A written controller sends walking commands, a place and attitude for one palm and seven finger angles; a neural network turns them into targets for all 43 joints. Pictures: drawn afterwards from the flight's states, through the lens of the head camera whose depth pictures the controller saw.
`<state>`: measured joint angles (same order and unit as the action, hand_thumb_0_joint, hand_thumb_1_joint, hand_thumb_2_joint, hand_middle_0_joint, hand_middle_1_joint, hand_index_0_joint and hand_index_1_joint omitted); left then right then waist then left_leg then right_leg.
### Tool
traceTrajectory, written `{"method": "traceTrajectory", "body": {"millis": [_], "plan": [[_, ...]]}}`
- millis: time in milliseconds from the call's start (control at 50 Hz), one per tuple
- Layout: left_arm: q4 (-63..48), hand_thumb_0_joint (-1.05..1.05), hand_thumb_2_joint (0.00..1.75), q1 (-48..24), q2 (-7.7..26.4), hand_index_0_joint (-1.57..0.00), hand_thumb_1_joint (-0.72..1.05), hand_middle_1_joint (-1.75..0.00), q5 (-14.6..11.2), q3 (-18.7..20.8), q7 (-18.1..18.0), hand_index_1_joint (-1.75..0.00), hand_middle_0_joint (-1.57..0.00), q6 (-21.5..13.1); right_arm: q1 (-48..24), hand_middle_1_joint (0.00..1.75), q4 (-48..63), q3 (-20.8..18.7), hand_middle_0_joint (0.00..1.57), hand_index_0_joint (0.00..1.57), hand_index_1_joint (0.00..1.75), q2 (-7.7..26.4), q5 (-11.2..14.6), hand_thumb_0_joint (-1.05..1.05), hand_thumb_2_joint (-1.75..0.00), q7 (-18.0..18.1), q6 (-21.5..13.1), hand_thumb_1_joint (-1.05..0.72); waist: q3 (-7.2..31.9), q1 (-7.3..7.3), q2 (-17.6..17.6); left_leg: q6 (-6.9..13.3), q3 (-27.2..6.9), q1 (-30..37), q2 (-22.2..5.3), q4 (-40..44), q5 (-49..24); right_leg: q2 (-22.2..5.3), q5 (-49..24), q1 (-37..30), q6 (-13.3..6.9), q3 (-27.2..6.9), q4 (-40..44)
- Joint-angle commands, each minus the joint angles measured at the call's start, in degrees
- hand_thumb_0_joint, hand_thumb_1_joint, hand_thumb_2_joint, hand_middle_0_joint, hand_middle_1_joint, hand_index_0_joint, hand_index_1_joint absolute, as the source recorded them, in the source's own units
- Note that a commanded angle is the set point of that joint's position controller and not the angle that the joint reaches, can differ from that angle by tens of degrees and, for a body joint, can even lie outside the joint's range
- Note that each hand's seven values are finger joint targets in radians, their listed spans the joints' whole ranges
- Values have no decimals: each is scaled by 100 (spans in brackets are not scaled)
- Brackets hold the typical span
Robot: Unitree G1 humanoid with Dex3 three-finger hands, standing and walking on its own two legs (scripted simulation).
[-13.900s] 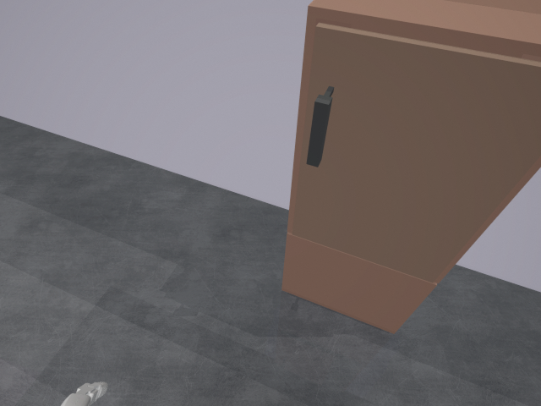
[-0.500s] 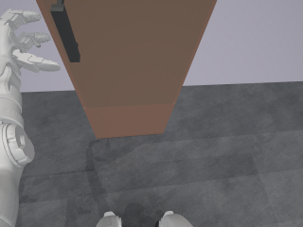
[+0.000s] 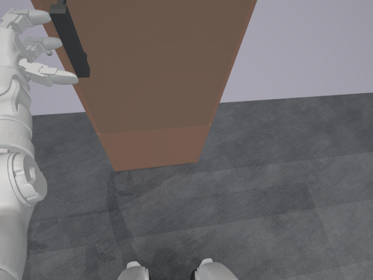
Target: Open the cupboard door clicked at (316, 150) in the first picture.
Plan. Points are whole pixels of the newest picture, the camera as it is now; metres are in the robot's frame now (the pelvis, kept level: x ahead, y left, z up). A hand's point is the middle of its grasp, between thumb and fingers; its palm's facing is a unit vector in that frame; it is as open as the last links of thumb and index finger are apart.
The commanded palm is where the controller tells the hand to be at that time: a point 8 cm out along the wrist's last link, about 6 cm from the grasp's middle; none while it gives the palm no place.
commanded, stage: slide the fingers in behind the handle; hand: left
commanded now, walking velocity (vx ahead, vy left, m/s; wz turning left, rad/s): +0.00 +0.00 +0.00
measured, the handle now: (73, 38) +0.59 +0.17 +0.13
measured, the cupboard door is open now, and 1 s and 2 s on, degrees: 0 0 0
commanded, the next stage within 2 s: close the thumb around the handle in 1.14 s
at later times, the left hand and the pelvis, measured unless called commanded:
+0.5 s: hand (74, 54) +0.53 +0.16 +0.13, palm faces +0.03 -1.00 -0.01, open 14.0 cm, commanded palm +0.51 +0.20 +0.13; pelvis +0.00 -0.01 +0.00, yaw +1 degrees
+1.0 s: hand (85, 52) +0.54 +0.14 +0.13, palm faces +0.05 -1.00 -0.01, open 14.0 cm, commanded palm +0.52 +0.19 +0.13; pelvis +0.00 -0.02 +0.00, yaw +1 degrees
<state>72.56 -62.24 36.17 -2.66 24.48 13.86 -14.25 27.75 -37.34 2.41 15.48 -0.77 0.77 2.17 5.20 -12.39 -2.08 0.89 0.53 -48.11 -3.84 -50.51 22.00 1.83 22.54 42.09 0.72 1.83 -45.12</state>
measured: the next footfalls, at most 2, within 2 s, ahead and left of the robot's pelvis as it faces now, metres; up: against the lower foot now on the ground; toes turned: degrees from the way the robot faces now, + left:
none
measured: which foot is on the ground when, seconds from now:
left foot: down 0.00-1.00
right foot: down 0.00-1.00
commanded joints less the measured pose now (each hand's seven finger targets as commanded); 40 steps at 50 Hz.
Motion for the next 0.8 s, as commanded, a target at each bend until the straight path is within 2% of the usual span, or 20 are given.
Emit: {"method": "traceTrajectory", "body": {"millis": [0,60,100,140,160,200,240,300,320,340,380,400,420,480,540,580,620,680,740,780], "plan": [[-1236,0,30,-2781,1093,-30,-50,-120,-125,-95,14,-120,-30,-351,986,30,223,-428,20,20,30,1081,3,0,-90,81,-61,-90,2498,-40,-823,67,-340,2755,127,365,-2319,236,-1914,-224,-123,84,463],[-1353,0,30,-2776,878,-30,-50,-120,-175,-178,-22,-120,-30,-358,959,30,216,-452,20,20,30,1068,3,0,-90,59,-73,-90,2553,-9,-927,42,-376,2909,121,357,-2408,238,-1882,-146,-153,109,439],[-1429,0,30,-2887,884,-30,-50,-120,-186,-124,-84,-120,-30,-385,971,30,184,-458,20,20,30,1062,-13,0,-90,43,-90,-90,2660,-24,-900,46,-382,2993,126,326,-2575,239,-2026,-177,-139,99,416],[-1337,0,30,-2658,1009,-30,-50,-120,-156,20,-157,-120,-30,-362,952,30,218,-453,20,20,30,1062,-16,0,-90,37,-83,-90,2637,49,-655,65,-341,2778,143,326,-2549,229,-2128,-370,-133,91,392],[-1362,0,30,-2719,902,-30,-50,-120,-138,-101,-179,-120,-30,-354,916,30,233,-447,20,20,30,1047,-9,0,-90,29,-82,-90,2539,10,-636,73,-315,2688,159,344,-2433,222,-2106,-382,-115,76,414],[-1451,0,30,-2738,924,-30,-50,-120,-84,-83,-251,-120,-30,-408,898,30,251,-447,20,20,30,1032,-8,0,-90,18,-80,-90,2579,53,-802,57,-318,2756,162,320,-2528,212,-2149,-344,-132,75,364],[-1519,0,30,-2851,703,-30,-50,-120,-75,-242,-309,-120,-30,-427,870,30,245,-456,20,20,30,1009,-16,0,-90,-1,-85,-90,2545,-2,-801,44,-347,2809,150,325,-2477,214,-2059,-255,-129,94,362],[-1619,0,30,-2805,659,-30,-50,-120,-118,-163,-380,-120,-30,-497,845,30,249,-476,20,20,30,998,-21,0,-90,-20,-104,-90,2771,60,-826,40,-341,2950,160,299,-2637,220,-2193,-351,-139,80,340],[-1594,0,30,-2817,557,-30,-50,-120,-135,-231,-392,-120,-30,-486,839,30,239,-477,20,20,30,992,-16,0,-90,-27,-107,-90,2728,12,-755,44,-340,2936,159,301,-2630,222,-2214,-345,-131,84,346],[-1503,0,30,-2744,574,-30,-50,-120,-136,-192,-407,-120,-30,-467,843,30,239,-474,20,20,30,995,-16,0,-90,-30,-109,-90,2672,47,-555,59,-320,2779,178,312,-2519,221,-2210,-453,-121,78,358],[-1530,0,30,-2754,635,-30,-50,-120,-100,-160,-452,-120,-30,-487,828,30,257,-467,20,20,30,1002,-8,0,-90,-21,-105,-90,2615,64,-648,69,-312,2733,195,324,-2460,209,-2185,-454,-140,68,347],[-1534,0,30,-2839,446,-30,-50,-120,-72,-336,-476,-120,-30,-477,797,30,240,-460,20,20,30,972,-9,0,-90,-32,-104,-90,2609,9,-672,65,-314,2769,191,326,-2480,207,-2202,-394,-126,68,345],[-1518,0,30,-2798,433,-30,-50,-120,-61,-314,-507,-120,-30,-475,793,30,232,-475,20,20,30,965,-9,0,-90,-34,-105,-90,2546,28,-676,60,-294,2742,190,324,-2399,201,-2142,-369,-124,65,374],[-1510,0,30,-2958,287,-30,-50,-120,-72,-402,-590,-120,-30,-492,817,30,221,-471,20,20,30,966,-20,0,-90,-26,-120,-90,2511,-28,-571,72,-327,2706,205,337,-2313,202,-2080,-359,-138,68,364],[-1239,0,30,-2971,338,-30,-50,-120,-75,-350,-664,-120,-30,-449,805,30,171,-464,20,20,30,978,-14,0,-90,-24,-137,-90,2363,-66,-358,88,-277,2432,224,375,-1981,188,-1957,-426,-101,33,432],[-1416,0,30,-3115,593,-30,-50,-120,-14,-186,-731,-120,-30,-528,841,30,175,-460,20,20,30,990,-39,0,-90,-4,-158,-90,2566,-31,-512,105,-271,2462,245,352,-2068,176,-2057,-527,-117,0,381],[-1481,0,30,-3054,395,-30,-50,-120,28,-335,-757,-120,-30,-579,816,30,186,-465,20,20,30,942,-45,0,-90,-30,-176,-90,2716,-10,-643,77,-263,2601,238,331,-2218,169,-2144,-492,-112,10,355],[-1243,0,30,-2895,302,-30,-50,-120,8,-338,-778,-120,-30,-558,871,30,170,-475,20,20,30,952,-44,0,-90,-40,-170,-90,2579,-35,-395,99,-240,2463,251,340,-2197,185,-2218,-589,-115,13,376],[-1495,0,30,-3024,146,-30,-50,-120,13,-494,-768,-120,-30,-573,862,30,169,-506,20,20,30,949,-41,0,-90,-61,-167,-90,2757,-40,-544,93,-224,2592,254,346,-2208,181,-2262,-597,-103,-13,398],[-1506,0,30,-2944,261,-30,-50,-120,-21,-360,-769,-120,-30,-600,904,30,154,-507,20,20,30,960,-48,0,-90,-51,-167,-90,2809,18,-512,95,-238,2616,260,353,-2283,191,-2316,-687,-128,-6,384]]}}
